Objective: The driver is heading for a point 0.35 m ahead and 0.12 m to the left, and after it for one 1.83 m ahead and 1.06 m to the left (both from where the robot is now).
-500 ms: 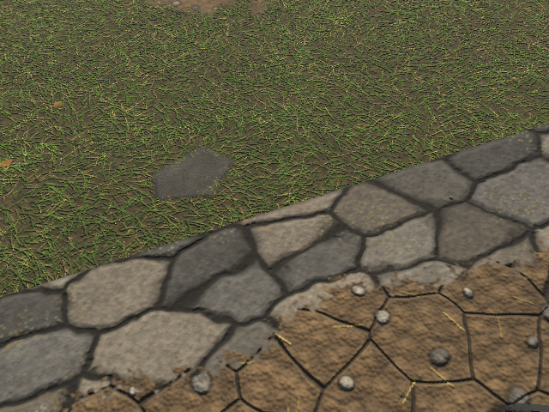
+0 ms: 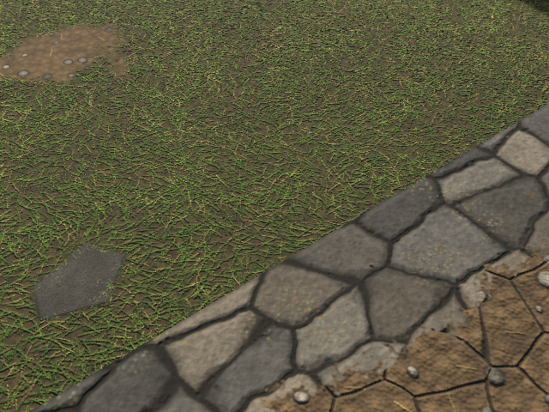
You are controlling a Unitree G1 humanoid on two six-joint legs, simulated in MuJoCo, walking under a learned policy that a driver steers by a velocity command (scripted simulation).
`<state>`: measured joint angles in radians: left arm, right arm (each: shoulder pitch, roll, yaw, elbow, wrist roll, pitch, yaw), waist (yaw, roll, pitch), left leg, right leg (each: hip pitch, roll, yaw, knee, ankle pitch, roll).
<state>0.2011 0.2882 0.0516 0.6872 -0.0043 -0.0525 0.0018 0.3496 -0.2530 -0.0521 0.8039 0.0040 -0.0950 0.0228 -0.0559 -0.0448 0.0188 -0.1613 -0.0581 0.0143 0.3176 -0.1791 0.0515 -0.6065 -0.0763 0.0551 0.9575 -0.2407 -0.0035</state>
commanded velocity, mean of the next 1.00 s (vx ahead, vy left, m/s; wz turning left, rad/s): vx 0.26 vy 0.00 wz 0.46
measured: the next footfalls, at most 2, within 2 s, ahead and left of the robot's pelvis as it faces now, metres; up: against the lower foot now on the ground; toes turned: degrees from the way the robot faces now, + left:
right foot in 0.22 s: +0.28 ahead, -0.15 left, +0.00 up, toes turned +5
left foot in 0.66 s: +0.43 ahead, +0.14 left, +0.00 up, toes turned +21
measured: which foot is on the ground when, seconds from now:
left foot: down 0.00-0.24, up 0.26-0.64, down 0.66-1.00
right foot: up 0.00-0.20, down 0.22-0.68, up 0.70-1.00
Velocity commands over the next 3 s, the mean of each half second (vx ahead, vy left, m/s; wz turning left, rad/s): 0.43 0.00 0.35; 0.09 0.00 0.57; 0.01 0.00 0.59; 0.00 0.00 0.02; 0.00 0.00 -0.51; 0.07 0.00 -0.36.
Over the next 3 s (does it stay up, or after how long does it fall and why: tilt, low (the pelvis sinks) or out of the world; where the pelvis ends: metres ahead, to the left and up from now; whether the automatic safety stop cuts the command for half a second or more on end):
stays up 0.41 0.08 0.01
